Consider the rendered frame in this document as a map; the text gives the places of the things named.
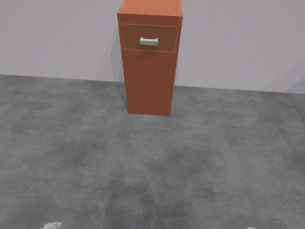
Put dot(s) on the handle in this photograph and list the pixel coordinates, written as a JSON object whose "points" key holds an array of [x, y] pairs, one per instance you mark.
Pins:
{"points": [[153, 42]]}

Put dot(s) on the drawer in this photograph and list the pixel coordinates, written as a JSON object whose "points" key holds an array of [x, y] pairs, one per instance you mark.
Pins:
{"points": [[166, 37]]}

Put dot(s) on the cabinet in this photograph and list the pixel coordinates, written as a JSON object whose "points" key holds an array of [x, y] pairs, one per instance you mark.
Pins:
{"points": [[149, 75]]}

